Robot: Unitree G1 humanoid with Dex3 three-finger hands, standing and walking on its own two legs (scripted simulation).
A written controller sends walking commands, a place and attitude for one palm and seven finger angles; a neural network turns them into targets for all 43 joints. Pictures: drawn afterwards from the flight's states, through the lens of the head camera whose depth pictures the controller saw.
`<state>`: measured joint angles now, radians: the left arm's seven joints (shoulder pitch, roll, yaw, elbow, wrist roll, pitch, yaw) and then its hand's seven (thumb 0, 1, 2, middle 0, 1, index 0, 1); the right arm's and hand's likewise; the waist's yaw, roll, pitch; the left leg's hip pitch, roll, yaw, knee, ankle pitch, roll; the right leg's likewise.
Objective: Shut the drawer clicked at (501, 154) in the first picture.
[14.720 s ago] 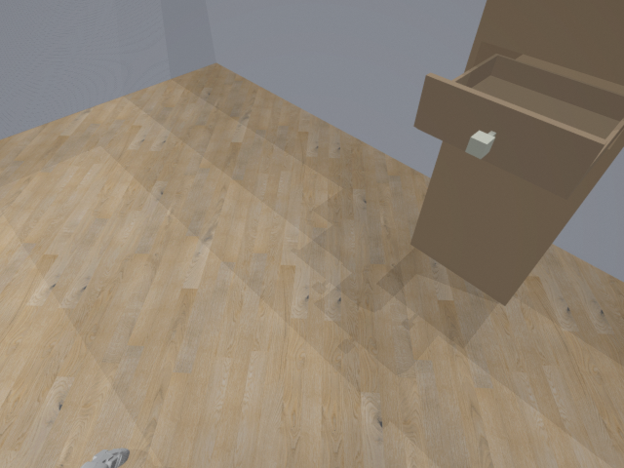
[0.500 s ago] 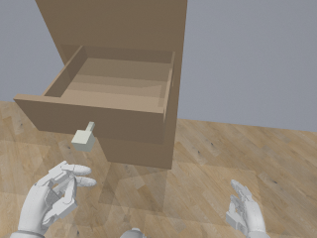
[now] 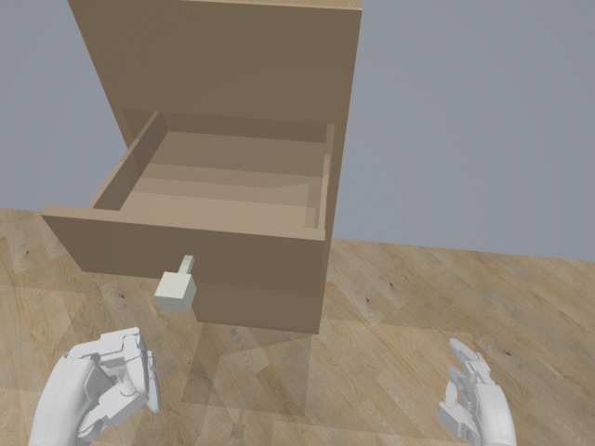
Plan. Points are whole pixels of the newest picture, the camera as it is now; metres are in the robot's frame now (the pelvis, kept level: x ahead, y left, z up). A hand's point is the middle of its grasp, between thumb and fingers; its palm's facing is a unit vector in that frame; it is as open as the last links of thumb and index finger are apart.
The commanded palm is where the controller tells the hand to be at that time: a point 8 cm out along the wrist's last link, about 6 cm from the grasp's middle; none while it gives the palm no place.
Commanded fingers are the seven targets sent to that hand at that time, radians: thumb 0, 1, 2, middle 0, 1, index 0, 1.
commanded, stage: raise the hand and make a fist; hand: left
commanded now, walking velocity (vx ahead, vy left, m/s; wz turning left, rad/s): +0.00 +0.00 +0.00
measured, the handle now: (181, 280) +0.32 +0.20 +0.05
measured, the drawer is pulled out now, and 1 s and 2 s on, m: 0.27 0.27 0.27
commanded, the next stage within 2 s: bring the fist close to the handle in 0.72 s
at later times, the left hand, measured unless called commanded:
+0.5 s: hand (127, 378) +0.16 +0.18 +0.13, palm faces +0.02 -1.00 -0.08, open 3.3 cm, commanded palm +0.11 +0.23 +0.15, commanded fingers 0.00 0.90 0.90 -1.40 -1.60 -1.40 -1.60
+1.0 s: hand (137, 385) +0.16 +0.17 +0.12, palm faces +0.06 -0.99 -0.09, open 3.3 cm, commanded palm +0.12 +0.23 +0.13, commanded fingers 0.00 0.90 0.90 -1.40 -1.60 -1.40 -1.60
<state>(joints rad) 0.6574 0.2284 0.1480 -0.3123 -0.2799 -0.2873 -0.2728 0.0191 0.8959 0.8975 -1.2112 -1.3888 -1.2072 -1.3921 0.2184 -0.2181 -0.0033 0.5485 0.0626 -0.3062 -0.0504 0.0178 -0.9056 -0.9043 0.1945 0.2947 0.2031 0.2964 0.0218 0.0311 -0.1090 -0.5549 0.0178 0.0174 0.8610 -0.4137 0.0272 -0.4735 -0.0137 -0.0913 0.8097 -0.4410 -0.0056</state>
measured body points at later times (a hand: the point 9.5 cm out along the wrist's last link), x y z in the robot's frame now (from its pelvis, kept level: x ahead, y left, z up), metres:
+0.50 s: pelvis +0.00 +0.00 +0.02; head -0.02 -0.01 +0.46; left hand +0.15 +0.23 +0.14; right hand +0.20 -0.21 -0.03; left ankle +0.01 +0.10 -0.70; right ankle -0.02 -0.12 -0.70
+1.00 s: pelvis +0.00 -0.04 +0.02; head -0.01 -0.06 +0.47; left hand +0.15 +0.23 +0.13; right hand +0.20 -0.26 -0.04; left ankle +0.01 +0.10 -0.70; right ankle -0.02 -0.12 -0.70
